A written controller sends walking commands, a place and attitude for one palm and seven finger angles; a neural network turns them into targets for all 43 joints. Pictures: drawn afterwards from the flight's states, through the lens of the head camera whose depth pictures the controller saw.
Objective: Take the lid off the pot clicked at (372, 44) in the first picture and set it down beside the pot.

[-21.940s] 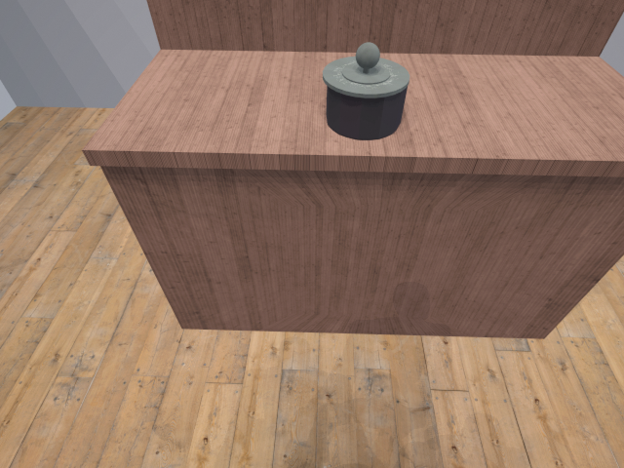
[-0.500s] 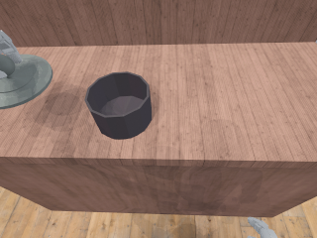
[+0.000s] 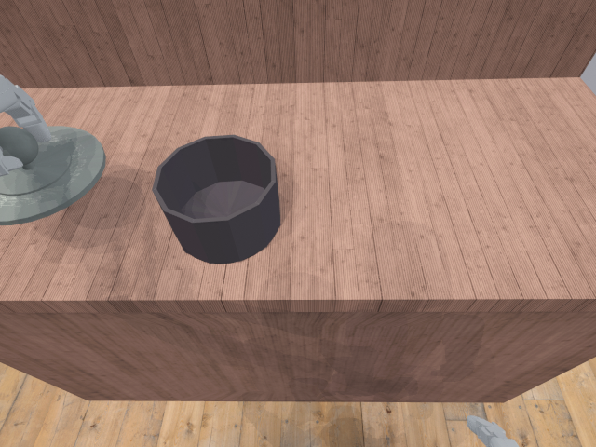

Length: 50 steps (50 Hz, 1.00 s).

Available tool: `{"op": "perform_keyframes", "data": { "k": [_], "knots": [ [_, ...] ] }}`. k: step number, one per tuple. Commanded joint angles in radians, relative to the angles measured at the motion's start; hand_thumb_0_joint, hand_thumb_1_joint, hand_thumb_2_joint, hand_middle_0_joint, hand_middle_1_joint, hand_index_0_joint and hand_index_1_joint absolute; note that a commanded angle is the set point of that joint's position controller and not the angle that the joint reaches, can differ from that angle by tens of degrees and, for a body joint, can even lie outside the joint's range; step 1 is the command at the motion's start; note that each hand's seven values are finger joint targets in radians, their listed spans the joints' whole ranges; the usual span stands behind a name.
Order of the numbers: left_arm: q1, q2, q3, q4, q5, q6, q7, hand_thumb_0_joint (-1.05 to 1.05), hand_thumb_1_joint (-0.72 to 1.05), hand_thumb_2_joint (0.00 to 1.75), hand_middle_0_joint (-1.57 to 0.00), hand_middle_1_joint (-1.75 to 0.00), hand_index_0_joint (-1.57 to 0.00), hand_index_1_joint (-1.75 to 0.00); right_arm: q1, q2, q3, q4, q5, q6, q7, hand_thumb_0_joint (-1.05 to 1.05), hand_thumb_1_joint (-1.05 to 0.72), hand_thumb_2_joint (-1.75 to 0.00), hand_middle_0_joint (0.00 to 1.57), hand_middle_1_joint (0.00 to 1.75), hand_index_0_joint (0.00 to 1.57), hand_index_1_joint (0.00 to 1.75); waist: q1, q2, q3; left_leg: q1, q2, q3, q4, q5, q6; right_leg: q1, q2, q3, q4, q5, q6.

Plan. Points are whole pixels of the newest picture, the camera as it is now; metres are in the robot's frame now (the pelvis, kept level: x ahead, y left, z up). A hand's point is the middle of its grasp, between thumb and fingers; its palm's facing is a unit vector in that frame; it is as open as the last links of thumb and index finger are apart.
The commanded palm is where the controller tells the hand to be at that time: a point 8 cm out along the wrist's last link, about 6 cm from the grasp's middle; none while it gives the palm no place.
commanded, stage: lower the lid onto the table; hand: left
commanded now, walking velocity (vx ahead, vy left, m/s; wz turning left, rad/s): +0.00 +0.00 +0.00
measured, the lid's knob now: (14, 146) +0.44 +0.35 +0.18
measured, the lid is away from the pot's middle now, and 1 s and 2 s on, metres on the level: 0.24 0.24 0.25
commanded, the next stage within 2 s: none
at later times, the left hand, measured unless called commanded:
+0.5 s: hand (7, 179) +0.40 +0.35 +0.17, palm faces -0.35 -0.13 -0.93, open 7.9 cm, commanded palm +0.40 +0.36 +0.25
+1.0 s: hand (23, 198) +0.40 +0.35 +0.14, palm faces -0.39 -0.15 -0.91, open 7.9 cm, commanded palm +0.40 +0.36 +0.21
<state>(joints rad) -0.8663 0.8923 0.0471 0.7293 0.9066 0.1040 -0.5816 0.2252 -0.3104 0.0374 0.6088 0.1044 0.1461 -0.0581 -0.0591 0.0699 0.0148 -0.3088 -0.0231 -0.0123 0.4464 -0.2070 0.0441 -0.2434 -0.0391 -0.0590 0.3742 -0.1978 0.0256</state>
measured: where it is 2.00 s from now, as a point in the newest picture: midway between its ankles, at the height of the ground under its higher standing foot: outside the picture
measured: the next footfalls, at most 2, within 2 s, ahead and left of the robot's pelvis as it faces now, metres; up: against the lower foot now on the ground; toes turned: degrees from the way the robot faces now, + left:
none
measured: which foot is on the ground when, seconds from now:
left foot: down 0.00-1.00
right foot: down 0.00-1.00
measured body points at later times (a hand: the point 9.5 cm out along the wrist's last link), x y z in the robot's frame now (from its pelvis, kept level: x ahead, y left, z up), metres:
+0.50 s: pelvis +0.00 +0.01 +0.00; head +0.04 -0.01 +0.45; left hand +0.41 +0.36 +0.22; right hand +0.12 -0.26 -0.12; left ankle +0.01 +0.09 -0.74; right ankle -0.01 -0.14 -0.74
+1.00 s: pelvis +0.00 +0.01 +0.00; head +0.04 +0.00 +0.45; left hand +0.41 +0.35 +0.19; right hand +0.10 -0.26 -0.12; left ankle +0.01 +0.09 -0.74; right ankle -0.01 -0.14 -0.74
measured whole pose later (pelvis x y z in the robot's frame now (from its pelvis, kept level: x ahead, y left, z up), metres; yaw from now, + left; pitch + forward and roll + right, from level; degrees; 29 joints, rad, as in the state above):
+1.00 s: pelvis +0.00 +0.01 +0.00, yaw +0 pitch +5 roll -2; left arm -0.77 0.84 0.04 0.81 0.87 -0.01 -0.52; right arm 0.24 -0.31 0.03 0.64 0.09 0.15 -0.05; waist -0.06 0.06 0.00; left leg -0.34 -0.03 -0.02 0.47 -0.21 0.06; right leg -0.26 -0.05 -0.07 0.37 -0.19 0.03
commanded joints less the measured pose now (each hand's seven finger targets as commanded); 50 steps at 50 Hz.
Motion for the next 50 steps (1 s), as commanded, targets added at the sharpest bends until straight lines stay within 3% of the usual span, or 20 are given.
{"op": "perform_keyframes", "data": {
  "k": [1,3,4,8,10,14,16,17,19,23,24,28,32,34,38,39,41,44,47,50],
  "knots": [
    [-0.49,0.403,0.132,-0.256,0.006,-0.004,0.07,0.0,0.47,1.26,-0.98,-0.67,-0.92,-0.64,-0.033,-0.14,-0.057,-0.123,-0.002,-0.033,-0.008,0.0,-0.9,-0.9,0.2,0.3,0.2,0.3,0.01,0.081,-0.413,0.253,-0.019,-0.026,-0.014,0.384,0.049,0.089,0.072,-0.028,-0.006,0.247,-0.061],
    [-0.436,0.427,0.154,-0.221,-0.004,-0.008,0.073,0.0,0.47,1.26,-0.98,-0.67,-0.92,-0.64,-0.026,-0.154,-0.06,-0.119,-0.004,-0.029,-0.005,0.0,-0.9,-0.9,0.2,0.3,0.2,0.3,0.011,0.096,-0.398,0.241,-0.019,-0.024,-0.012,0.365,0.048,0.076,0.072,-0.03,-0.013,0.228,-0.066],
    [-0.474,0.447,0.17,-0.284,0.003,-0.015,0.077,0.0,0.47,1.26,-0.98,-0.67,-0.92,-0.64,-0.023,-0.145,-0.06,-0.125,-0.005,-0.029,-0.004,0.0,-0.9,-0.9,0.2,0.3,0.2,0.3,0.019,0.082,-0.449,0.255,-0.021,-0.029,-0.013,0.376,0.048,0.108,0.074,-0.023,0.0,0.24,-0.063],
    [-0.413,0.41,0.148,-0.207,-0.014,-0.017,0.073,0.0,0.47,1.26,-0.98,-0.67,-0.92,-0.64,-0.023,-0.155,-0.06,-0.111,-0.004,-0.025,-0.006,0.0,-0.9,-0.9,0.2,0.3,0.2,0.3,0.005,0.082,-0.381,0.238,-0.017,-0.029,-0.011,0.373,0.047,0.063,0.074,-0.035,-0.016,0.226,-0.063],
    [-0.489,0.382,0.118,-0.247,-0.015,-0.022,0.072,0.0,0.47,1.26,-0.98,-0.67,-0.92,-0.64,-0.034,-0.146,-0.059,-0.11,-0.002,-0.025,-0.007,0.0,-0.9,-0.9,0.2,0.3,0.2,0.3,0.002,0.087,-0.376,0.245,-0.02,-0.03,-0.019,0.313,0.049,0.054,0.079,-0.036,-0.02,0.195,-0.062],
    [-0.517,0.42,0.142,-0.311,-0.01,-0.041,0.093,0.0,0.47,1.26,-0.98,-0.67,-0.92,-0.64,-0.018,-0.146,-0.059,-0.11,-0.007,-0.041,-0.012,0.0,-0.9,-0.9,0.2,0.3,0.2,0.3,0.008,0.131,-0.464,0.302,-0.018,-0.049,-0.017,0.374,0.044,0.071,0.082,-0.032,-0.01,0.199,-0.065],
    [-0.469,0.364,0.107,-0.201,-0.014,-0.037,0.088,0.0,0.47,1.26,-0.98,-0.67,-0.92,-0.64,-0.016,-0.143,-0.056,-0.093,-0.007,-0.041,-0.017,0.0,-0.9,-0.9,0.2,0.3,0.2,0.3,-0.001,0.083,-0.393,0.262,-0.019,-0.04,-0.016,0.346,0.047,0.049,0.081,-0.039,-0.018,0.2,-0.062],
    [-0.469,0.378,0.12,-0.178,-0.014,-0.037,0.086,0.0,0.47,1.26,-0.98,-0.67,-0.92,-0.64,-0.013,-0.149,-0.058,-0.088,-0.007,-0.038,-0.016,0.0,-0.9,-0.9,0.2,0.3,0.2,0.3,0.003,0.067,-0.38,0.239,-0.022,-0.034,-0.02,0.296,0.047,0.053,0.08,-0.037,-0.022,0.187,-0.062],
    [-0.494,0.38,0.11,-0.2,-0.011,-0.05,0.091,0.0,0.47,1.26,-0.98,-0.67,-0.92,-0.64,-0.012,-0.147,-0.058,-0.094,-0.01,-0.039,-0.015,0.0,-0.9,-0.9,0.2,0.3,0.2,0.3,0.002,0.082,-0.416,0.242,-0.024,-0.031,-0.021,0.291,0.048,0.068,0.08,-0.033,-0.017,0.187,-0.064],
    [-0.5,0.391,0.115,-0.198,-0.02,-0.063,0.099,0.0,0.47,1.26,-0.98,-0.67,-0.92,-0.64,-0.016,-0.156,-0.06,-0.09,-0.01,-0.043,-0.016,0.0,-0.9,-0.9,0.2,0.3,0.2,0.3,-0.003,0.1,-0.409,0.256,-0.018,-0.039,-0.016,0.329,0.045,0.059,0.074,-0.033,-0.017,0.203,-0.069],
    [-0.514,0.398,0.126,-0.245,-0.015,-0.069,0.101,0.0,0.47,1.26,-0.98,-0.67,-0.92,-0.64,-0.012,-0.147,-0.06,-0.095,-0.012,-0.043,-0.013,0.0,-0.9,-0.9,0.2,0.3,0.2,0.3,0.006,0.117,-0.445,0.282,-0.02,-0.045,-0.016,0.365,0.046,0.07,0.082,-0.032,-0.014,0.211,-0.066],
    [-0.413,0.39,0.135,-0.141,-0.023,-0.074,0.102,0.0,0.47,1.26,-0.98,-0.67,-0.92,-0.64,-0.002,-0.158,-0.062,-0.086,-0.013,-0.041,-0.01,0.0,-0.9,-0.9,0.2,0.3,0.2,0.3,0.001,0.084,-0.384,0.239,-0.018,-0.041,-0.01,0.353,0.043,0.052,0.074,-0.035,-0.019,0.209,-0.067],
    [-0.441,0.352,0.103,-0.156,-0.02,-0.078,0.101,0.0,0.47,1.26,-0.98,-0.67,-0.92,-0.64,-0.006,-0.148,-0.061,-0.087,-0.011,-0.036,-0.011,0.0,-0.9,-0.9,0.2,0.3,0.2,0.3,-0.002,0.081,-0.385,0.245,-0.021,-0.039,-0.009,0.339,0.047,0.039,0.081,-0.038,-0.017,0.202,-0.064],
    [-0.486,0.398,0.131,-0.249,-0.02,-0.092,0.111,0.0,0.47,1.26,-0.98,-0.67,-0.92,-0.64,-0.001,-0.151,-0.065,-0.095,-0.015,-0.038,-0.008,0.0,-0.9,-0.9,0.2,0.3,0.2,0.3,0.004,0.129,-0.463,0.291,-0.021,-0.047,-0.009,0.376,0.045,0.062,0.083,-0.03,-0.015,0.209,-0.065],
    [-0.402,0.365,0.123,-0.167,-0.034,-0.099,0.114,0.0,0.47,1.26,-0.98,-0.67,-0.92,-0.64,0.0,-0.157,-0.067,-0.087,-0.018,-0.041,-0.01,0.0,-0.9,-0.9,0.2,0.3,0.2,0.3,-0.006,0.095,-0.408,0.262,-0.019,-0.047,-0.003,0.362,0.044,0.04,0.076,-0.033,-0.02,0.202,-0.066],
    [-0.408,0.396,0.153,-0.183,-0.03,-0.101,0.114,0.0,0.47,1.26,-0.98,-0.67,-0.92,-0.64,0.009,-0.153,-0.067,-0.083,-0.016,-0.036,-0.007,0.0,-0.9,-0.9,0.2,0.3,0.2,0.3,0.005,0.083,-0.415,0.25,-0.02,-0.047,-0.009,0.348,0.046,0.056,0.082,-0.034,-0.018,0.2,-0.063],
    [-0.411,0.337,0.104,-0.172,-0.036,-0.103,0.11,0.0,0.47,1.26,-0.98,-0.67,-0.92,-0.64,0.0,-0.148,-0.066,-0.085,-0.013,-0.038,-0.008,0.0,-0.9,-0.9,0.2,0.3,0.2,0.3,-0.004,0.085,-0.386,0.251,-0.02,-0.05,-0.009,0.351,0.046,0.033,0.081,-0.038,-0.018,0.198,-0.063],
    [-0.409,0.409,0.163,-0.252,-0.031,-0.117,0.125,0.0,0.47,1.26,-0.98,-0.67,-0.92,-0.64,0.006,-0.153,-0.069,-0.092,-0.022,-0.04,-0.002,0.0,-0.9,-0.9,0.2,0.3,0.2,0.3,0.009,0.133,-0.464,0.3,-0.019,-0.064,-0.001,0.424,0.041,0.052,0.085,-0.031,-0.012,0.209,-0.066],
    [-0.353,0.357,0.134,-0.113,-0.039,-0.111,0.116,0.0,0.47,1.26,-0.98,-0.67,-0.92,-0.64,0.008,-0.152,-0.066,-0.079,-0.015,-0.031,-0.006,0.0,-0.9,-0.9,0.2,0.3,0.2,0.3,-0.001,0.038,-0.37,0.209,-0.023,-0.046,-0.01,0.303,0.046,0.04,0.082,-0.037,-0.019,0.185,-0.061],
    [-0.426,0.347,0.101,-0.126,-0.032,-0.12,0.12,0.0,0.47,1.26,-0.98,-0.67,-0.92,-0.64,0.008,-0.154,-0.069,-0.079,-0.014,-0.033,-0.009,0.0,-0.9,-0.9,0.2,0.3,0.2,0.3,-0.005,0.074,-0.382,0.212,-0.023,-0.04,-0.013,0.249,0.047,0.035,0.081,-0.035,-0.014,0.161,-0.065]
  ]
}}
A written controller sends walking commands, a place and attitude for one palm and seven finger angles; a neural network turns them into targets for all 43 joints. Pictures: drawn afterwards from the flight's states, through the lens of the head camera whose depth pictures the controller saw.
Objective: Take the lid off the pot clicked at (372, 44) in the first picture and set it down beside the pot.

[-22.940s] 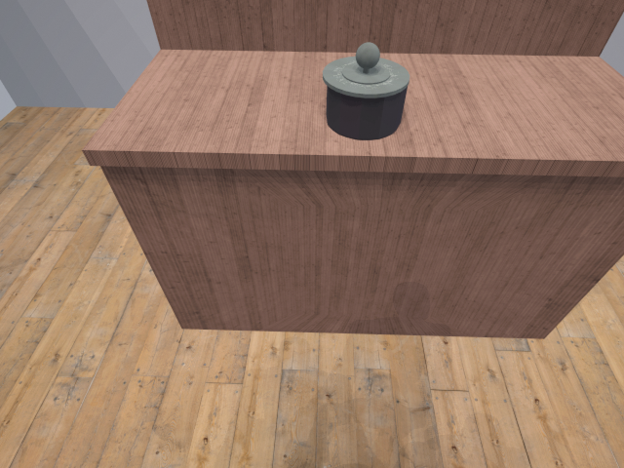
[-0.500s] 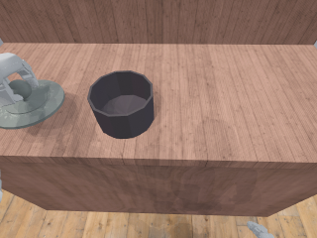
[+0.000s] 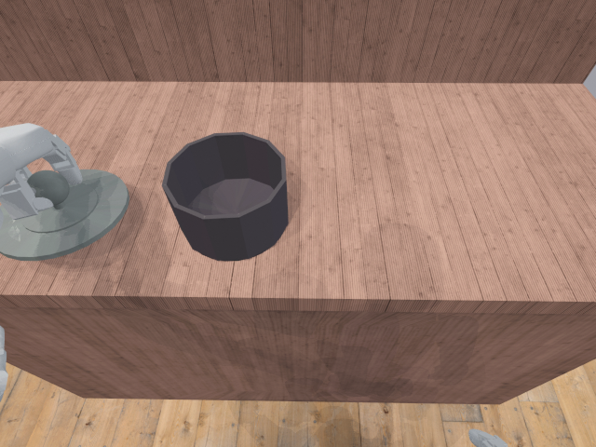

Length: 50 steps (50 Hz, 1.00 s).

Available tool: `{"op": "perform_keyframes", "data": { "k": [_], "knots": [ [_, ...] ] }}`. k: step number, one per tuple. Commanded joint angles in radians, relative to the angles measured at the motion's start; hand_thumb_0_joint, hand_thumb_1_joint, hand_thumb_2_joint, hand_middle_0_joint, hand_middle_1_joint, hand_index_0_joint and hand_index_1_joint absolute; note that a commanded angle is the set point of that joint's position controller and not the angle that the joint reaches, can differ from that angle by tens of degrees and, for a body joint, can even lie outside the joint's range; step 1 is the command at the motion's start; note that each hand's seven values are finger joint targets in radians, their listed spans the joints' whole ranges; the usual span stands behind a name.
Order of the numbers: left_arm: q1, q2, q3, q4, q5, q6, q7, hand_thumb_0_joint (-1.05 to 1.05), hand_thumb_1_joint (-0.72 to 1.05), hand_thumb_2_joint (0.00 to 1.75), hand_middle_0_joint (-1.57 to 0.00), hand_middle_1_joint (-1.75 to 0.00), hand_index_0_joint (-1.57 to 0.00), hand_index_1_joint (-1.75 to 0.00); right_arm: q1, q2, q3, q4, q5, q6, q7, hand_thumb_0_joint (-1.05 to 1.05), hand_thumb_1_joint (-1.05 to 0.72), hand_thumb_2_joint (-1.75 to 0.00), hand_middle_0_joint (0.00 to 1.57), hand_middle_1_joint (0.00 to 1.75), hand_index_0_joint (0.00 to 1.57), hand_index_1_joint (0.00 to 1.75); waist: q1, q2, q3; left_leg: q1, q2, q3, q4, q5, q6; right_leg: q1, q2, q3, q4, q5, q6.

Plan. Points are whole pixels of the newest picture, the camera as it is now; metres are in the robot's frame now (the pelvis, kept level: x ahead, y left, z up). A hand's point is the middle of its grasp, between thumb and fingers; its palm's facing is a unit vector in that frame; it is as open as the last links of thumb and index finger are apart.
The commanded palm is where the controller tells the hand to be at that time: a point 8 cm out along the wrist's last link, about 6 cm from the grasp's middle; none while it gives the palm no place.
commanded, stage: lower the lid onto the table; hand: left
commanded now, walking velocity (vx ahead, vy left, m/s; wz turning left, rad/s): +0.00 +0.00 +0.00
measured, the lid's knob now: (48, 188) +0.43 +0.34 +0.11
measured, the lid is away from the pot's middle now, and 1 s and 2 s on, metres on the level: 0.24 0.25 0.25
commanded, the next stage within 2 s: open the fingers wide in 1.30 s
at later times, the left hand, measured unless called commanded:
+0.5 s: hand (34, 208) +0.40 +0.35 +0.11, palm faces -0.44 -0.18 -0.88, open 7.9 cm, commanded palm +0.42 +0.35 +0.18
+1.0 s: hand (39, 213) +0.40 +0.35 +0.10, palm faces -0.51 -0.16 -0.84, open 7.9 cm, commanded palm +0.44 +0.35 +0.15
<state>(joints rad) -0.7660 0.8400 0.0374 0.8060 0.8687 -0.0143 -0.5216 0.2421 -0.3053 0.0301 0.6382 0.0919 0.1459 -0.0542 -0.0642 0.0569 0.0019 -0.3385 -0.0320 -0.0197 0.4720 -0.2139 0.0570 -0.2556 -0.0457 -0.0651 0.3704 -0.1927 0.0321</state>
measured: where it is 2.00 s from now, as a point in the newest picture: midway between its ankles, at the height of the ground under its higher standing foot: outside the picture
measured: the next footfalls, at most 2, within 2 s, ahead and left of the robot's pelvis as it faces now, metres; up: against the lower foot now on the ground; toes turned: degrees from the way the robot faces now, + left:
none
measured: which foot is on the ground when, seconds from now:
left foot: down 0.00-1.00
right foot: down 0.00-1.00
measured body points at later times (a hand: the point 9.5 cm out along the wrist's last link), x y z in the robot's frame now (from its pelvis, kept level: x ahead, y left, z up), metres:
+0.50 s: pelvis +0.00 +0.00 +0.00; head +0.04 +0.00 +0.44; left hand +0.42 +0.35 +0.16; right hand +0.08 -0.27 -0.12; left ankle +0.01 +0.08 -0.74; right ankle -0.01 -0.15 -0.74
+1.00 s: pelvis -0.01 +0.01 -0.01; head +0.03 +0.02 +0.43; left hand +0.42 +0.35 +0.15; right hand +0.04 -0.27 -0.13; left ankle +0.01 +0.08 -0.74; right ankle -0.01 -0.15 -0.74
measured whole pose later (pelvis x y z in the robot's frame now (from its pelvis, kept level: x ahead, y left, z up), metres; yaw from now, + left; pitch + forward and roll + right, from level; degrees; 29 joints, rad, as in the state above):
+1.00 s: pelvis -0.01 +0.01 -0.01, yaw -1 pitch +7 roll -3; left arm -0.93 0.86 -0.07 1.12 0.91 -0.10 -0.50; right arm 0.31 -0.30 0.04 0.68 0.10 0.12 -0.08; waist -0.08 0.04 -0.04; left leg -0.49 -0.02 0.00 0.62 -0.27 0.07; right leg -0.40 -0.04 -0.04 0.51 -0.24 0.03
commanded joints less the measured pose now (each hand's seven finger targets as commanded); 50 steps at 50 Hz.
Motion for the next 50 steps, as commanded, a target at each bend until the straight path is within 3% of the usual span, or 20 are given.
{"op": "perform_keyframes", "data": {
  "k": [1,4,6,8,15,19,20,22,24,26,29,30,33,35,39,42,45,47,49,50],
  "knots": [
    [-0.545,0.414,0.12,-0.231,0.007,-0.007,0.064,0.0,0.47,1.26,-0.98,-0.67,-0.92,-0.64,-0.009,-0.16,-0.06,-0.108,-0.001,-0.036,-0.015,0.0,-0.9,-0.9,0.2,0.3,0.2,0.3,0.001,0.103,-0.394,0.27,-0.012,-0.038,-0.036,0.289,0.034,0.045,0.088,-0.028,-0.009,0.162,-0.072],
    [-0.514,0.432,0.144,-0.235,0.01,-0.021,0.077,0.0,0.47,1.26,-0.98,-0.67,-0.92,-0.64,0.005,-0.156,-0.059,-0.107,-0.01,-0.044,-0.02,0.0,-0.9,-0.9,0.2,0.3,0.2,0.3,0.001,0.124,-0.423,0.297,-0.013,-0.043,-0.019,0.371,0.034,0.047,0.093,-0.024,-0.006,0.192,-0.071],
    [-0.501,0.388,0.112,-0.196,0.001,-0.022,0.069,0.0,0.47,1.26,-0.98,-0.67,-0.92,-0.64,0.003,-0.156,-0.058,-0.1,-0.005,-0.046,-0.022,0.0,-0.9,-0.9,0.2,0.3,0.2,0.3,-0.003,0.097,-0.382,0.27,-0.013,-0.04,-0.024,0.324,0.034,0.035,0.09,-0.03,-0.008,0.18,-0.068],
    [-0.474,0.434,0.146,-0.16,0.0,-0.027,0.073,0.0,0.47,1.26,-0.98,-0.67,-0.92,-0.64,0.006,-0.169,-0.061,-0.095,-0.007,-0.043,-0.02,0.0,-0.9,-0.9,0.2,0.3,0.2,0.3,-0.001,0.078,-0.373,0.245,-0.012,-0.031,-0.021,0.308,0.033,0.047,0.083,-0.023,-0.007,0.185,-0.072],
    [-0.53,0.424,0.121,-0.14,0.015,-0.047,0.081,0.0,0.47,1.26,-0.98,-0.67,-0.92,-0.64,0.025,-0.163,-0.06,-0.089,-0.005,-0.045,-0.027,0.0,-0.9,-0.9,0.2,0.3,0.2,0.3,-0.007,0.11,-0.393,0.245,-0.014,-0.027,-0.013,0.269,0.037,0.031,0.088,-0.023,0.002,0.165,-0.07],
    [-0.494,0.423,0.135,-0.15,0.01,-0.06,0.088,0.0,0.47,1.26,-0.98,-0.67,-0.92,-0.64,0.038,-0.164,-0.062,-0.083,-0.01,-0.052,-0.029,0.0,-0.9,-0.9,0.2,0.3,0.2,0.3,-0.009,0.135,-0.405,0.288,-0.006,-0.04,0.003,0.38,0.034,0.003,0.095,-0.026,0.006,0.186,-0.069],
    [-0.455,0.373,0.099,-0.082,0.006,-0.056,0.082,0.0,0.47,1.26,-0.98,-0.67,-0.92,-0.64,0.039,-0.16,-0.059,-0.078,-0.008,-0.051,-0.03,0.0,-0.9,-0.9,0.2,0.3,0.2,0.3,-0.015,0.106,-0.358,0.253,-0.01,-0.034,0.005,0.347,0.034,-0.014,0.094,-0.029,0.006,0.179,-0.067],
    [-0.469,0.364,0.084,-0.045,0.001,-0.055,0.074,0.0,0.47,1.26,-0.98,-0.67,-0.92,-0.64,0.043,-0.167,-0.06,-0.072,-0.004,-0.046,-0.027,0.0,-0.9,-0.9,0.2,0.3,0.2,0.3,-0.016,0.058,-0.335,0.207,-0.012,-0.025,-0.004,0.257,0.037,-0.009,0.093,-0.027,0.007,0.155,-0.067],
    [-0.515,0.382,0.085,-0.064,0.014,-0.062,0.079,0.0,0.47,1.26,-0.98,-0.67,-0.92,-0.64,0.052,-0.172,-0.064,-0.067,-0.006,-0.04,-0.025,0.0,-0.9,-0.9,0.2,0.3,0.2,0.3,-0.017,0.086,-0.358,0.214,-0.009,-0.023,-0.003,0.249,0.036,-0.016,0.093,-0.027,0.014,0.145,-0.07],
    [-0.489,0.326,0.044,-0.032,0.019,-0.064,0.08,0.0,0.47,1.26,-0.98,-0.67,-0.92,-0.64,0.051,-0.165,-0.063,-0.068,-0.004,-0.042,-0.027,0.0,-0.9,-0.9,0.2,0.3,0.2,0.3,-0.022,0.092,-0.346,0.229,-0.008,-0.026,0.008,0.276,0.034,-0.047,0.095,-0.03,0.02,0.14,-0.071],
    [-0.5,0.355,0.068,-0.076,0.019,-0.074,0.086,0.0,0.47,1.26,-0.98,-0.67,-0.92,-0.64,0.056,-0.167,-0.065,-0.072,-0.007,-0.034,-0.022,0.0,-0.9,-0.9,0.2,0.3,0.2,0.3,-0.02,0.11,-0.39,0.25,-0.006,-0.035,0.018,0.318,0.032,-0.043,0.096,-0.027,0.027,0.153,-0.072],
    [-0.503,0.304,0.03,-0.073,0.015,-0.074,0.081,0.0,0.47,1.26,-0.98,-0.67,-0.92,-0.64,0.052,-0.162,-0.065,-0.073,-0.005,-0.036,-0.024,0.0,-0.9,-0.9,0.2,0.3,0.2,0.3,-0.027,0.099,-0.372,0.259,-0.003,-0.042,0.019,0.325,0.031,-0.067,0.096,-0.031,0.027,0.148,-0.069],
    [-0.425,0.345,0.07,0.042,0.006,-0.073,0.078,0.0,0.47,1.26,-0.98,-0.67,-0.92,-0.64,0.064,-0.176,-0.066,-0.062,-0.006,-0.03,-0.021,0.0,-0.9,-0.9,0.2,0.3,0.2,0.3,-0.026,0.014,-0.317,0.171,-0.007,-0.021,0.023,0.245,0.034,-0.053,0.092,-0.025,0.032,0.145,-0.07],
    [-0.491,0.266,-0.01,0.062,0.007,-0.066,0.067,0.0,0.47,1.26,-0.98,-0.67,-0.92,-0.64,0.066,-0.17,-0.064,-0.058,-0.001,-0.025,-0.022,0.0,-0.9,-0.9,0.2,0.3,0.2,0.3,-0.04,0.008,-0.285,0.147,-0.006,-0.02,0.014,0.165,0.036,-0.092,0.097,-0.031,0.036,0.096,-0.066],
    [-0.576,0.315,0.007,-0.002,0.028,-0.082,0.09,0.0,0.47,1.26,-0.98,-0.67,-0.92,-0.64,0.084,-0.171,-0.064,-0.054,-0.008,-0.036,-0.033,0.0,-0.9,-0.9,0.2,0.3,0.2,0.3,-0.039,0.099,-0.367,0.21,-0.005,-0.032,0.026,0.171,0.033,-0.111,0.103,-0.025,0.049,0.069,-0.074],
    [-0.5,0.26,-0.029,0.157,0.019,-0.073,0.076,0.0,0.47,1.26,-0.98,-0.67,-0.92,-0.64,0.1,-0.175,-0.056,-0.038,0.0,-0.043,-0.04,0.0,-0.9,-0.9,0.2,0.3,0.2,0.3,-0.051,-0.014,-0.264,0.112,-0.004,-0.02,0.029,0.085,0.035,-0.141,0.102,-0.027,0.056,0.045,-0.067],
    [-0.547,0.227,-0.078,0.175,0.03,-0.071,0.069,0.0,0.47,1.26,-0.98,-0.67,-0.92,-0.64,0.11,-0.182,-0.058,-0.031,0.002,-0.046,-0.037,0.0,-0.9,-0.9,0.2,0.3,0.2,0.3,-0.062,0.018,-0.251,0.094,-0.001,-0.015,0.039,0.056,0.03,-0.18,0.104,-0.028,0.075,0.021,-0.069],
    [-0.561,0.258,-0.053,0.149,0.039,-0.08,0.074,0.0,0.47,1.26,-0.98,-0.67,-0.92,-0.64,0.116,-0.185,-0.062,-0.032,0.001,-0.048,-0.036,0.0,-0.9,-0.9,0.2,0.3,0.2,0.3,-0.054,0.033,-0.3,0.115,-0.001,-0.023,0.053,0.071,0.027,-0.183,0.106,-0.023,0.088,0.018,-0.072],
    [-0.543,0.27,-0.043,0.176,0.045,-0.087,0.077,0.0,0.47,1.26,-0.98,-0.67,-0.92,-0.64,0.123,-0.184,-0.06,-0.032,-0.001,-0.045,-0.036,0.0,-0.9,-0.9,0.2,0.3,0.2,0.3,-0.057,0.019,-0.3,0.088,-0.001,-0.017,0.067,0.073,0.029,-0.184,0.105,-0.022,0.098,0.027,-0.071],
    [-0.537,0.23,-0.073,0.198,0.04,-0.086,0.072,0.0,0.47,1.26,-0.98,-0.67,-0.92,-0.64,0.125,-0.181,-0.059,-0.035,0.001,-0.046,-0.038,0.0,-0.9,-0.9,0.2,0.3,0.2,0.3,-0.062,-0.006,-0.289,0.077,-0.003,-0.018,0.068,0.056,0.03,-0.194,0.106,-0.023,0.102,0.017,-0.068]
  ]
}}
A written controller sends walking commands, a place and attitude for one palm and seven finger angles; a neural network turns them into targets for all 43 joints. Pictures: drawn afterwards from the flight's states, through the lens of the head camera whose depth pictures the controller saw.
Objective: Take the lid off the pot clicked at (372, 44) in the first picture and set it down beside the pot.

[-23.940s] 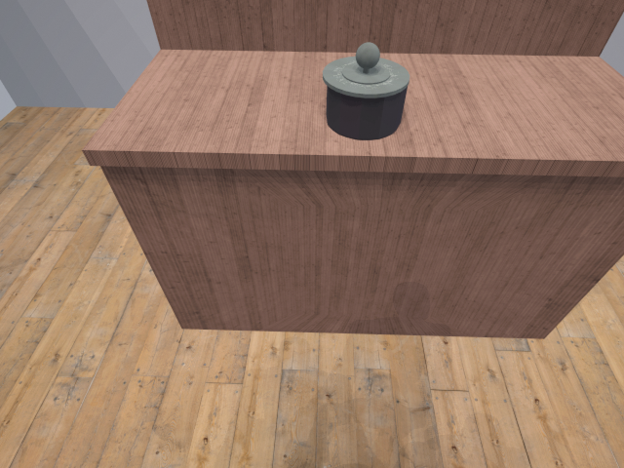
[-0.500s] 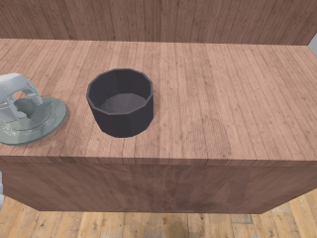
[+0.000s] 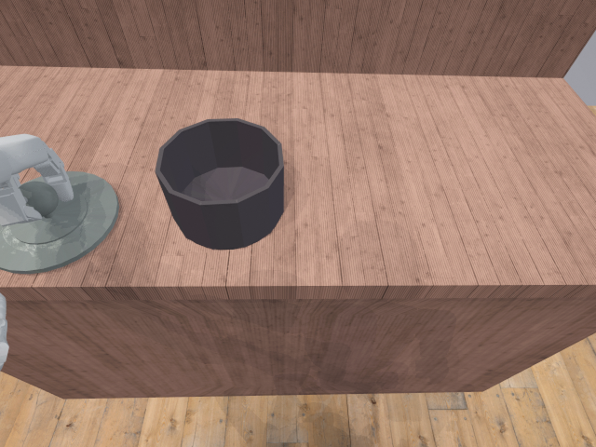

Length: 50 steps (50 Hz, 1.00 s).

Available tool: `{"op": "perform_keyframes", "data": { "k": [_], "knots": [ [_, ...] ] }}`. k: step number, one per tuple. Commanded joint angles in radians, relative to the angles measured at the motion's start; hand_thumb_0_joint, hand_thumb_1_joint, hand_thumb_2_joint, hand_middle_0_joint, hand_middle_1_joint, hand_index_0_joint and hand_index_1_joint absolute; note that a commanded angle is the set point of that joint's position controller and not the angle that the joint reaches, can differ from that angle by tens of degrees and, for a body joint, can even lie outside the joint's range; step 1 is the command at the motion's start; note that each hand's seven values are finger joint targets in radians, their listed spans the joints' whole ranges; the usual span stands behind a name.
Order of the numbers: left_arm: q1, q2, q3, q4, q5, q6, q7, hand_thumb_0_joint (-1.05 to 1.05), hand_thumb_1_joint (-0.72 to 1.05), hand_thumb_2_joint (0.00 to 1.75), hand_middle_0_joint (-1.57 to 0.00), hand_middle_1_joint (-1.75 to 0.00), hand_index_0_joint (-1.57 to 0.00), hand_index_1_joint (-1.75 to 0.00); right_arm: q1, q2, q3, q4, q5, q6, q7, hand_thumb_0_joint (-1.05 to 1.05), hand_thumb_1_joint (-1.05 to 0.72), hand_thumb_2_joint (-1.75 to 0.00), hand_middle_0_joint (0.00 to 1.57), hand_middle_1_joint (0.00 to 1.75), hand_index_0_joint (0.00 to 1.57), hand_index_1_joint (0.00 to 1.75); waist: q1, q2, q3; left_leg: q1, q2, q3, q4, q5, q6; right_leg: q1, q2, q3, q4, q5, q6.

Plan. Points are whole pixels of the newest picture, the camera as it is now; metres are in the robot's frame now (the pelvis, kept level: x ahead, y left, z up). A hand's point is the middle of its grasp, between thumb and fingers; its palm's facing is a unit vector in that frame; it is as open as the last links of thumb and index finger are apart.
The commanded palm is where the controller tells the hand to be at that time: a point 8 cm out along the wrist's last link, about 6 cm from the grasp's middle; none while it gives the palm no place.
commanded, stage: lower the lid onto the table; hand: left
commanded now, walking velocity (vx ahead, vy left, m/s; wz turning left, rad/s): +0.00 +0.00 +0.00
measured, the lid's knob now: (36, 199) +0.43 +0.35 +0.09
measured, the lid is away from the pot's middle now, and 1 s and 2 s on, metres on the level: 0.25 0.25 0.25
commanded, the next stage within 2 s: open the fingers wide in 0.30 s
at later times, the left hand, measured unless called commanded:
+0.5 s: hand (24, 205) +0.40 +0.35 +0.10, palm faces -0.46 -0.12 -0.88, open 7.8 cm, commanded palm +0.42 +0.35 +0.15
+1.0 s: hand (23, 206) +0.41 +0.36 +0.10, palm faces -0.43 -0.11 -0.90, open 8.3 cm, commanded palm +0.43 +0.35 +0.15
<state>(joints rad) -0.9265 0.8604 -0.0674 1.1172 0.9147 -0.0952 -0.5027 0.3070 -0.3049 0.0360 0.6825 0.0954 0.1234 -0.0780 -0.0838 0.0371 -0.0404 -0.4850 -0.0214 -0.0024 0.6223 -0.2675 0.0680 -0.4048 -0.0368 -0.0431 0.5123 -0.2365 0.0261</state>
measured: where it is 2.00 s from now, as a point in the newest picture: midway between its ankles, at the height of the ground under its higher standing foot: outside the picture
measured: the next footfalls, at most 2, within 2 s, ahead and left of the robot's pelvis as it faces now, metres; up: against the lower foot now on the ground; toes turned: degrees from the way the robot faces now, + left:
none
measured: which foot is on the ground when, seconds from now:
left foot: down 0.00-1.00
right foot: down 0.00-1.00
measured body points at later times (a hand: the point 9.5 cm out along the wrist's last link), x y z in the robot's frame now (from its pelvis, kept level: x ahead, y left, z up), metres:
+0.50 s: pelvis -0.01 +0.00 -0.01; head +0.04 +0.01 +0.44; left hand +0.42 +0.36 +0.15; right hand +0.01 -0.28 -0.12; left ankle +0.02 +0.07 -0.73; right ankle +0.01 -0.16 -0.73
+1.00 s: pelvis -0.01 +0.01 -0.01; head +0.05 +0.03 +0.44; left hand +0.42 +0.36 +0.15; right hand +0.07 -0.26 -0.12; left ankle +0.02 +0.07 -0.73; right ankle +0.01 -0.16 -0.73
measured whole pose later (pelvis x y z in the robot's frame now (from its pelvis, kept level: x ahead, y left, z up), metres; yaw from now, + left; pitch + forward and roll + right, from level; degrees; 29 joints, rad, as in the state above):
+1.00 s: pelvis -0.01 +0.01 -0.01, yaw -1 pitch +9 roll -4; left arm -0.82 0.86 0.01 0.96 0.93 -0.18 -0.44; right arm 0.28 -0.28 0.03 0.63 0.10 0.19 -0.08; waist -0.07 0.03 -0.05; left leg -0.56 -0.02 0.00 0.70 -0.29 0.08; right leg -0.47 -0.03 -0.03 0.57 -0.25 0.01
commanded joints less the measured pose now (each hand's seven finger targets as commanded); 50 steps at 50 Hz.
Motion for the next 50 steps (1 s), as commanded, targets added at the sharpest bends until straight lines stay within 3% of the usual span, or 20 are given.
{"op": "perform_keyframes", "data": {
  "k": [1,6,9,10,13,17,19,20,21,22,23,28,29,36,39,41,43,44,46,50],
  "knots": [
    [-0.382,0.206,0.03,-0.125,-0.011,-0.006,0.049,0.0,0.47,1.26,-0.98,-0.67,-0.92,-0.64,0.06,-0.184,-0.067,-0.077,-0.001,-0.024,-0.013,0.0,-0.9,-0.9,0.2,0.3,0.2,0.3,-0.042,0.03,-0.248,0.228,-0.011,-0.036,-0.078,0.11,0.018,-0.056,0.096,-0.044,-0.038,0.059,-0.062],
    [-0.356,0.213,0.017,-0.023,-0.008,-0.003,0.038,0.0,0.47,1.26,-0.98,-0.67,-0.92,-0.64,0.081,-0.197,-0.062,-0.076,0.004,-0.026,-0.013,0.0,-0.9,-0.9,0.2,0.3,0.2,0.3,-0.053,-0.038,-0.18,0.122,-0.009,-0.024,-0.062,0.024,0.017,-0.09,0.098,-0.043,-0.016,0.005,-0.057],
    [-0.423,0.279,0.054,-0.108,0.008,-0.013,0.048,0.0,0.47,1.26,-0.98,-0.67,-0.92,-0.64,0.091,-0.197,-0.067,-0.079,-0.002,-0.023,-0.016,0.0,-0.9,-0.9,0.2,0.3,0.2,0.3,-0.044,0.035,-0.273,0.16,-0.01,-0.028,-0.045,0.052,0.019,-0.075,0.101,-0.035,0.002,0.01,-0.062],
    [-0.423,0.265,0.042,-0.101,0.013,-0.015,0.05,0.0,0.47,1.26,-0.98,-0.67,-0.92,-0.64,0.096,-0.19,-0.065,-0.081,0.0,-0.026,-0.021,0.0,-0.9,-0.9,0.2,0.3,0.2,0.3,-0.049,0.047,-0.282,0.17,-0.013,-0.025,-0.04,0.054,0.019,-0.082,0.102,-0.036,0.005,0.012,-0.061],
    [-0.397,0.257,0.039,-0.072,0.006,-0.016,0.043,0.0,0.47,1.26,-0.98,-0.67,-0.92,-0.64,0.096,-0.196,-0.062,-0.081,0.002,-0.034,-0.026,0.0,-0.9,-0.9,0.2,0.3,0.2,0.3,-0.049,0.013,-0.253,0.144,-0.007,-0.034,-0.044,0.011,0.018,-0.104,0.102,-0.04,0.004,-0.013,-0.062],
    [-0.425,0.243,0.018,-0.064,0.005,-0.005,0.037,0.0,0.47,1.26,-0.98,-0.67,-0.92,-0.64,0.107,-0.195,-0.059,-0.073,0.004,-0.037,-0.024,0.0,-0.9,-0.9,0.2,0.3,0.2,0.3,-0.054,0.041,-0.226,0.127,-0.008,-0.032,-0.043,-0.031,0.017,-0.123,0.103,-0.038,0.007,-0.043,-0.06],
    [-0.442,0.27,0.041,-0.112,0.009,-0.009,0.042,0.0,0.47,1.26,-0.98,-0.67,-0.92,-0.64,0.107,-0.192,-0.062,-0.077,0.0,-0.037,-0.025,0.0,-0.9,-0.9,0.2,0.3,0.2,0.3,-0.047,0.076,-0.282,0.166,-0.009,-0.034,-0.032,0.019,0.017,-0.111,0.106,-0.037,0.014,-0.017,-0.065],
    [-0.218,0.337,0.158,-0.108,0.007,-0.02,0.05,0.0,0.47,1.26,-0.98,-0.67,-0.92,-0.64,0.095,-0.173,-0.068,-0.124,0.002,-0.029,-0.008,0.0,-0.9,-0.9,0.2,0.3,0.2,0.3,0.008,0.053,-0.313,0.153,-0.017,-0.04,-0.03,0.089,0.015,-0.034,0.103,-0.045,0.027,0.013,-0.072],
    [-0.217,0.356,0.202,-0.267,0.025,-0.069,0.069,0.0,0.46,1.23,-0.96,-0.68,-0.91,-0.65,0.076,-0.173,-0.073,-0.133,-0.01,-0.011,-0.015,0.0,-0.9,-0.9,0.2,0.3,0.2,0.3,0.011,0.039,-0.329,0.142,-0.004,-0.024,-0.026,0.129,0.017,-0.047,0.108,-0.043,0.022,0.02,-0.078],
    [-0.22,0.295,0.161,-0.236,0.019,-0.079,0.077,0.0,0.46,1.2,-0.94,-0.69,-0.89,-0.67,0.061,-0.166,-0.072,-0.132,-0.009,0.0,-0.02,0.0,-0.9,-0.9,0.2,0.3,0.2,0.3,-0.013,0.045,-0.283,0.137,-0.003,-0.019,-0.026,0.1,0.02,-0.084,0.107,-0.043,0.011,-0.001,-0.073],
    [-0.256,0.268,0.14,-0.284,0.0,-0.094,0.075,0.0,0.45,1.17,-0.92,-0.7,-0.87,-0.68,0.049,-0.167,-0.073,-0.127,-0.007,0.003,-0.021,0.0,-0.9,-0.9,0.2,0.3,0.2,0.3,-0.017,0.05,-0.261,0.154,0.007,-0.035,-0.04,0.095,0.021,-0.097,0.103,-0.045,0.0,-0.004,-0.075],
    [-0.262,0.35,0.199,-0.273,-0.001,-0.096,0.087,0.0,0.41,1.06,-0.83,-0.75,-0.79,-0.72,0.037,-0.174,-0.074,-0.122,-0.001,0.025,-0.023,0.0,-0.9,-0.9,0.2,0.3,0.2,0.3,-0.013,0.074,-0.255,0.144,-0.001,-0.032,-0.044,0.035,0.019,-0.098,0.102,-0.036,-0.005,-0.046,-0.074],
    [-0.287,0.341,0.186,-0.299,0.007,-0.095,0.092,0.0,0.4,1.04,-0.82,-0.75,-0.77,-0.73,0.038,-0.168,-0.073,-0.118,0.001,0.029,-0.021,0.0,-0.9,-0.9,0.2,0.3,0.2,0.3,-0.014,0.1,-0.28,0.17,-0.001,-0.04,-0.043,0.048,0.016,-0.103,0.105,-0.04,-0.001,-0.045,-0.074],
    [-0.272,0.316,0.169,-0.24,0.018,-0.079,0.099,0.0,0.31,0.95,-0.7,-0.79,-0.67,-0.77,0.033,-0.166,-0.07,-0.12,0.003,0.035,-0.019,0.0,-0.9,-0.9,0.2,0.3,0.2,0.3,-0.014,0.054,-0.275,0.16,-0.005,-0.036,-0.034,0.073,0.014,-0.1,0.105,-0.036,0.001,-0.017,-0.073],
    [-0.315,0.283,0.137,-0.293,0.019,-0.081,0.103,0.0,0.27,0.91,-0.66,-0.8,-0.63,-0.78,0.027,-0.162,-0.072,-0.123,-0.001,0.036,-0.016,0.0,-0.9,-0.9,0.2,0.3,0.2,0.3,-0.016,0.105,-0.306,0.223,0.0,-0.052,-0.038,0.099,0.01,-0.123,0.104,-0.04,0.003,-0.017,-0.075],
    [-0.254,0.308,0.173,-0.242,0.011,-0.08,0.101,0.0,0.24,0.89,-0.63,-0.8,-0.6,-0.79,0.028,-0.163,-0.069,-0.128,-0.001,0.038,-0.018,0.0,-0.9,-0.9,0.2,0.3,0.2,0.3,-0.01,0.04,-0.286,0.184,-0.006,-0.042,-0.031,0.113,0.013,-0.095,0.105,-0.037,0.001,0.004,-0.074],
    [-0.307,0.3,0.159,-0.319,0.006,-0.086,0.102,0.0,0.21,0.86,-0.6,-0.81,-0.58,-0.8,0.015,-0.164,-0.072,-0.133,-0.003,0.041,-0.015,0.0,-0.9,-0.9,0.2,0.3,0.2,0.3,-0.012,0.092,-0.314,0.231,-0.001,-0.049,-0.035,0.164,0.01,-0.095,0.099,-0.037,0.0,0.032,-0.078],
    [-0.287,0.264,0.138,-0.307,0.006,-0.082,0.101,0.0,0.2,0.85,-0.59,-0.81,-0.56,-0.8,0.018,-0.155,-0.073,-0.135,-0.005,0.043,-0.013,0.0,-0.9,-0.9,0.2,0.3,0.2,0.3,-0.015,0.08,-0.319,0.24,-0.002,-0.05,-0.033,0.168,0.012,-0.1,0.104,-0.04,-0.003,0.023,-0.074],
    [-0.268,0.292,0.171,-0.319,-0.002,-0.086,0.104,0.0,0.17,0.82,-0.56,-0.82,-0.54,-0.81,0.015,-0.158,-0.073,-0.136,-0.003,0.047,-0.011,0.0,-0.9,-0.9,0.2,0.3,0.2,0.3,-0.006,0.076,-0.316,0.242,0.0,-0.053,-0.036,0.189,0.01,-0.088,0.103,-0.039,-0.004,0.034,-0.075],
    [-0.267,0.242,0.129,-0.279,-0.007,-0.075,0.102,0.0,0.12,0.78,-0.5,-0.83,-0.49,-0.82,0.014,-0.158,-0.07,-0.133,-0.002,0.05,-0.008,0.0,-0.9,-0.9,0.2,0.3,0.2,0.3,-0.016,0.053,-0.262,0.221,0.0,-0.058,-0.052,0.136,0.011,-0.107,0.104,-0.041,-0.016,0.004,-0.075]
  ]
}}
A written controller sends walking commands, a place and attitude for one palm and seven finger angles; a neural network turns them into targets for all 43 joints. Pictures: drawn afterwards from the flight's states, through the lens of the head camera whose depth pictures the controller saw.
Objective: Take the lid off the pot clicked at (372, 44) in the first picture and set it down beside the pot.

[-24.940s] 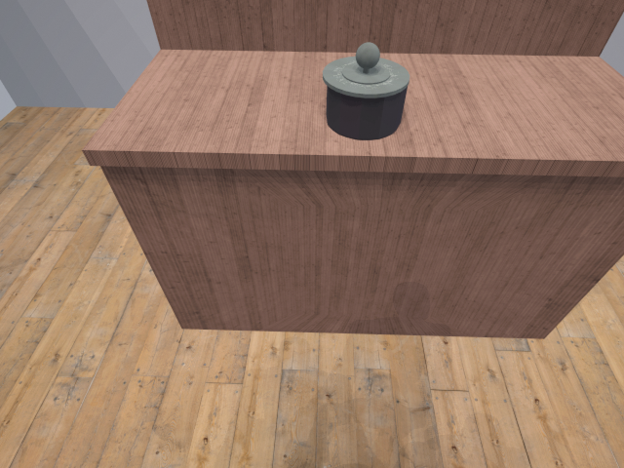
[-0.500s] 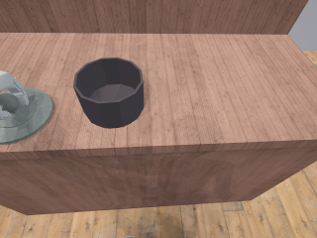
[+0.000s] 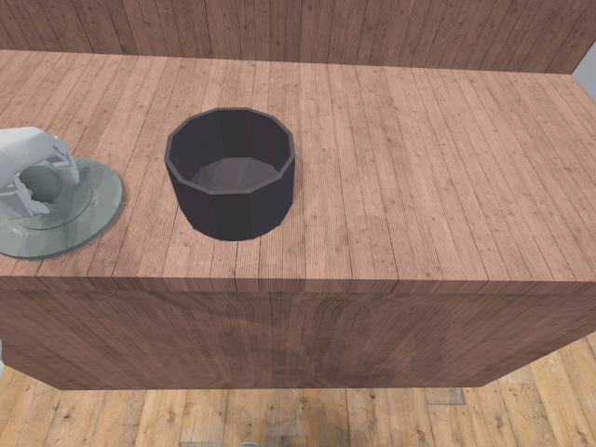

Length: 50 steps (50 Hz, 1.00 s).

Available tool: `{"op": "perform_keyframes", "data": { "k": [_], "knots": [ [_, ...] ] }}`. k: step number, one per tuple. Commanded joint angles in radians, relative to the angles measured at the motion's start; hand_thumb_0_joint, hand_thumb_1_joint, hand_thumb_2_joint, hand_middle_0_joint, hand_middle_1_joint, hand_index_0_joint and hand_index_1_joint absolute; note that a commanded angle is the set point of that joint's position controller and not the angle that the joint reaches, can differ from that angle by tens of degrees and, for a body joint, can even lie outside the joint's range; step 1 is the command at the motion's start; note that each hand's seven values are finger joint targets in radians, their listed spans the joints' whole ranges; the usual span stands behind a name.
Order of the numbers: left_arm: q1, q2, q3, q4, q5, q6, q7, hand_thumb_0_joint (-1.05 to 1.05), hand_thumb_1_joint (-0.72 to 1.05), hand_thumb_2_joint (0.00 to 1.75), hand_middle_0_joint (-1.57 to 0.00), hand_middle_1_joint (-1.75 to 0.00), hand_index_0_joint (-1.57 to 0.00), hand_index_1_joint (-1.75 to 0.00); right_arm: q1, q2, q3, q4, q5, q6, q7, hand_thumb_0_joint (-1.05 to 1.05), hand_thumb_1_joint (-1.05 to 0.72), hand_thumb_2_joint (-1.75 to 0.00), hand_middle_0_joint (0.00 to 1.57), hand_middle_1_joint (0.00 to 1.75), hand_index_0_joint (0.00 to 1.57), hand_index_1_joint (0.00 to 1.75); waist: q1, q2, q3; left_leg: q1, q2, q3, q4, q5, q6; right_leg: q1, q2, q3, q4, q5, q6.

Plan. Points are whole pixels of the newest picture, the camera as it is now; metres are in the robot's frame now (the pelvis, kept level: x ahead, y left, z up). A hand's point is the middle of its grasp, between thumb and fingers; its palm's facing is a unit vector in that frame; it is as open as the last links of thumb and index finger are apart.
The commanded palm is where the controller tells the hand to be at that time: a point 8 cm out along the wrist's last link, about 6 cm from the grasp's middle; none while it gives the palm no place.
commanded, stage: open the fingers wide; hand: left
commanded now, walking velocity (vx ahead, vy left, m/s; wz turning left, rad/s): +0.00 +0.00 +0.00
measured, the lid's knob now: (40, 184) +0.43 +0.35 +0.10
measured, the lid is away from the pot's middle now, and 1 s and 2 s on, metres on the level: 0.25 0.25 0.25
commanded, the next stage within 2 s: raise the empty hand in 0.50 s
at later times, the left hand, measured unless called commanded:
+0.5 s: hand (37, 184) +0.43 +0.35 +0.10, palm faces -0.42 -0.11 -0.90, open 11.1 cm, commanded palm +0.43 +0.35 +0.16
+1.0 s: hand (28, 169) +0.43 +0.34 +0.13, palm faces -0.35 -0.08 -0.93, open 11.1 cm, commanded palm +0.43 +0.34 +0.20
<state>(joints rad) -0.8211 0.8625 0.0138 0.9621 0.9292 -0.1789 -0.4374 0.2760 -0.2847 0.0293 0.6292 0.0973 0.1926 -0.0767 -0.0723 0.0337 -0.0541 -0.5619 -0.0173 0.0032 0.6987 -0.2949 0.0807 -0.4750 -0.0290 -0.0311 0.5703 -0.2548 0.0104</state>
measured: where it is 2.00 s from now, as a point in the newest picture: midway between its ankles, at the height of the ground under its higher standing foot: outside the picture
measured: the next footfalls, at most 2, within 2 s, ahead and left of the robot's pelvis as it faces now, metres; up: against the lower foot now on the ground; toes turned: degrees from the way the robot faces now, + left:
none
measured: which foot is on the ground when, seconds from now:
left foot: down 0.00-1.00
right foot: down 0.00-1.00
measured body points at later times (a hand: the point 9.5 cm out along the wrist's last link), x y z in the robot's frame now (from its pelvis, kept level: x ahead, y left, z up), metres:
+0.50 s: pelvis +0.01 +0.01 +0.00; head +0.07 +0.03 +0.45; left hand +0.44 +0.35 +0.15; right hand +0.08 -0.26 -0.11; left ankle +0.03 +0.06 -0.72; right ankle +0.02 -0.17 -0.72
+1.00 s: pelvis +0.02 +0.02 +0.01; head +0.07 +0.02 +0.46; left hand +0.44 +0.35 +0.18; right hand +0.12 -0.25 -0.10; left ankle +0.03 +0.06 -0.72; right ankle +0.02 -0.17 -0.72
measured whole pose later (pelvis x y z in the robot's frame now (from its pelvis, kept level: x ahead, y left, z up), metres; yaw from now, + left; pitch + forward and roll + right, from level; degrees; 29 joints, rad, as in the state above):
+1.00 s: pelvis +0.02 +0.02 +0.01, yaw +1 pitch +8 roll -3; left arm -0.73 0.81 0.01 0.77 0.90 -0.11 -0.42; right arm 0.25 -0.28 0.03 0.60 0.09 0.21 -0.04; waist -0.06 0.05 -0.04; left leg -0.43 -0.05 0.00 0.56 -0.26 0.10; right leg -0.34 -0.06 -0.02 0.43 -0.22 -0.01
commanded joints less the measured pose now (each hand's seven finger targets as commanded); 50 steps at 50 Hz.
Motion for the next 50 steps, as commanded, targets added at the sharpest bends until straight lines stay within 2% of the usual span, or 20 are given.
{"op": "perform_keyframes", "data": {
  "k": [1,3,5,6,12,15,19,20,22,24,26,31,33,36,40,41,43,46,48,50],
  "knots": [
    [-0.372,0.253,0.06,-0.133,-0.023,0.009,0.038,0.0,0.1,0.77,-0.48,-0.83,-0.47,-0.82,0.048,-0.18,-0.065,-0.078,-0.004,-0.019,-0.008,0.0,-0.9,-0.9,0.2,0.3,0.2,0.3,-0.023,0.059,-0.258,0.302,-0.003,-0.061,-0.131,0.167,-0.002,-0.028,0.095,-0.052,-0.074,0.028,-0.06],
    [-0.369,0.275,0.076,-0.173,-0.015,0.001,0.047,0.0,0.07,0.75,-0.46,-0.83,-0.45,-0.83,0.042,-0.182,-0.068,-0.087,-0.009,-0.018,-0.005,0.0,-0.9,-0.9,0.2,0.3,0.2,0.3,-0.018,0.086,-0.303,0.334,-0.009,-0.06,-0.12,0.232,-0.004,-0.009,0.092,-0.047,-0.071,0.066,-0.064],
    [-0.372,0.214,0.029,-0.149,-0.016,0.006,0.043,0.0,0.05,0.73,-0.43,-0.83,-0.42,-0.83,0.047,-0.174,-0.065,-0.081,-0.006,-0.014,-0.003,0.0,-0.9,-0.9,0.2,0.3,0.2,0.3,-0.028,0.079,-0.275,0.341,-0.003,-0.072,-0.126,0.231,-0.005,-0.043,0.097,-0.054,-0.073,0.046,-0.061],
    [-0.368,0.256,0.067,-0.158,-0.018,0.006,0.047,0.0,0.03,0.72,-0.42,-0.83,-0.41,-0.83,0.047,-0.178,-0.067,-0.08,-0.005,-0.012,-0.001,0.0,-0.9,-0.9,0.2,0.3,0.2,0.3,-0.018,0.08,-0.283,0.338,0.0,-0.073,-0.132,0.215,-0.007,-0.028,0.095,-0.05,-0.076,0.04,-0.062],
    [-0.339,0.257,0.081,-0.156,-0.026,0.006,0.054,0.0,-0.03,0.69,-0.37,-0.83,-0.37,-0.83,0.049,-0.175,-0.068,-0.088,-0.008,-0.009,0.001,0.0,-0.9,-0.9,0.2,0.3,0.2,0.3,-0.016,0.049,-0.294,0.342,-0.005,-0.073,-0.136,0.263,-0.003,0.004,0.095,-0.047,-0.082,0.076,-0.061],
    [-0.345,0.246,0.068,-0.151,-0.018,0.008,0.057,0.0,-0.04,0.7,-0.37,-0.82,-0.37,-0.82,0.048,-0.175,-0.069,-0.086,-0.008,-0.006,0.004,0.0,-0.9,-0.9,0.2,0.3,0.2,0.3,-0.018,0.057,-0.287,0.336,-0.004,-0.072,-0.139,0.277,-0.005,0.002,0.092,-0.048,-0.083,0.079,-0.06],
    [-0.307,0.292,0.12,-0.216,-0.015,-0.006,0.07,0.0,-0.05,0.72,-0.38,-0.81,-0.38,-0.81,0.041,-0.169,-0.072,-0.104,-0.015,0.0,0.01,0.0,-0.9,-0.9,0.2,0.3,0.2,0.3,-0.006,0.108,-0.352,0.397,-0.002,-0.078,-0.127,0.414,-0.011,0.03,0.092,-0.044,-0.084,0.128,-0.062],
    [-0.292,0.244,0.086,-0.18,-0.02,-0.002,0.065,0.0,-0.05,0.72,-0.38,-0.8,-0.38,-0.8,0.04,-0.166,-0.07,-0.098,-0.012,0.001,0.011,0.0,-0.9,-0.9,0.2,0.3,0.2,0.3,-0.016,0.088,-0.306,0.385,0.001,-0.079,-0.133,0.388,-0.011,0.002,0.094,-0.049,-0.091,0.11,-0.058],
    [-0.306,0.246,0.082,-0.162,-0.027,0.007,0.06,0.0,-0.05,0.73,-0.38,-0.79,-0.38,-0.79,0.041,-0.174,-0.07,-0.095,-0.01,0.003,0.013,0.0,-0.9,-0.9,0.2,0.3,0.2,0.3,-0.016,0.069,-0.273,0.353,0.003,-0.075,-0.148,0.314,-0.009,-0.001,0.094,-0.045,-0.098,0.083,-0.058],
    [-0.324,0.27,0.098,-0.22,-0.021,0.0,0.066,0.0,-0.06,0.74,-0.39,-0.79,-0.39,-0.79,0.038,-0.173,-0.075,-0.102,-0.012,0.005,0.017,0.0,-0.9,-0.9,0.2,0.3,0.2,0.3,-0.008,0.107,-0.327,0.393,0.002,-0.078,-0.146,0.354,-0.009,0.02,0.092,-0.041,-0.097,0.099,-0.062],
    [-0.273,0.28,0.117,-0.183,-0.016,-0.001,0.071,0.0,-0.06,0.75,-0.39,-0.78,-0.39,-0.78,0.041,-0.171,-0.071,-0.106,-0.012,0.006,0.015,0.0,-0.9,-0.9,0.2,0.3,0.2,0.3,-0.005,0.07,-0.323,0.376,0.0,-0.079,-0.141,0.378,-0.01,0.029,0.093,-0.043,-0.094,0.111,-0.061],
    [-0.281,0.263,0.109,-0.236,-0.028,0.003,0.072,0.0,-0.07,0.76,-0.4,-0.77,-0.4,-0.77,0.029,-0.168,-0.075,-0.111,-0.012,0.01,0.021,0.0,-0.9,-0.9,0.2,0.3,0.2,0.3,-0.005,0.081,-0.328,0.401,0.003,-0.082,-0.148,0.395,-0.01,0.032,0.091,-0.039,-0.107,0.117,-0.058],
    [-0.354,0.307,0.128,-0.329,-0.026,-0.001,0.08,0.0,-0.07,0.76,-0.4,-0.77,-0.4,-0.77,0.018,-0.174,-0.077,-0.117,-0.015,0.011,0.019,0.0,-0.9,-0.9,0.2,0.3,0.2,0.3,-0.004,0.142,-0.366,0.455,0.009,-0.098,-0.154,0.448,-0.021,0.035,0.085,-0.04,-0.111,0.128,-0.063],
    [-0.32,0.302,0.146,-0.377,-0.035,0.01,0.087,0.0,-0.07,0.76,-0.4,-0.77,-0.4,-0.77,0.012,-0.162,-0.075,-0.126,-0.016,0.007,0.02,0.0,-0.9,-0.9,0.2,0.3,0.2,0.3,0.002,0.154,-0.39,0.508,0.012,-0.118,-0.161,0.503,-0.029,0.044,0.09,-0.041,-0.124,0.129,-0.06],
    [-0.3,0.32,0.166,-0.365,-0.041,0.037,0.09,0.0,-0.07,0.76,-0.4,-0.77,-0.4,-0.77,-0.001,-0.162,-0.068,-0.124,-0.015,0.002,0.022,0.0,-0.9,-0.9,0.2,0.3,0.2,0.3,0.01,0.139,-0.349,0.477,0.007,-0.115,-0.187,0.471,-0.028,0.08,0.087,-0.041,-0.143,0.13,-0.062],
    [-0.289,0.284,0.137,-0.336,-0.044,0.047,0.085,0.0,-0.07,0.76,-0.4,-0.77,-0.4,-0.77,-0.006,-0.16,-0.065,-0.122,-0.013,0.0,0.022,0.0,-0.9,-0.9,0.2,0.3,0.2,0.3,0.005,0.117,-0.317,0.457,0.005,-0.108,-0.193,0.44,-0.023,0.081,0.087,-0.041,-0.149,0.128,-0.061],
    [-0.345,0.308,0.134,-0.4,-0.044,0.052,0.082,0.0,-0.07,0.76,-0.4,-0.77,-0.4,-0.77,-0.016,-0.171,-0.069,-0.125,-0.014,-0.003,0.026,0.0,-0.9,-0.9,0.2,0.3,0.2,0.3,0.006,0.14,-0.335,0.478,0.007,-0.108,-0.202,0.444,-0.026,0.102,0.077,-0.034,-0.159,0.143,-0.065],
    [-0.338,0.247,0.089,-0.385,-0.046,0.073,0.067,0.0,-0.07,0.76,-0.4,-0.77,-0.4,-0.77,-0.02,-0.162,-0.064,-0.123,-0.011,-0.004,0.026,0.0,-0.9,-0.9,0.2,0.3,0.2,0.3,-0.002,0.127,-0.318,0.486,0.007,-0.116,-0.212,0.427,-0.026,0.087,0.083,-0.038,-0.167,0.124,-0.061],
    [-0.374,0.301,0.117,-0.405,-0.051,0.074,0.064,0.0,-0.07,0.76,-0.4,-0.77,-0.4,-0.77,-0.018,-0.174,-0.065,-0.124,-0.015,-0.008,0.025,0.0,-0.9,-0.9,0.2,0.3,0.2,0.3,0.0,0.112,-0.332,0.483,0.002,-0.11,-0.214,0.411,-0.023,0.12,0.076,-0.033,-0.175,0.141,-0.064],
    [-0.383,0.271,0.095,-0.369,-0.044,0.084,0.056,0.0,-0.07,0.76,-0.4,-0.77,-0.4,-0.77,-0.021,-0.163,-0.061,-0.122,-0.012,-0.01,0.021,0.0,-0.9,-0.9,0.2,0.3,0.2,0.3,-0.001,0.097,-0.318,0.471,0.0,-0.111,-0.226,0.389,-0.02,0.119,0.08,-0.04,-0.174,0.128,-0.061]
  ]
}}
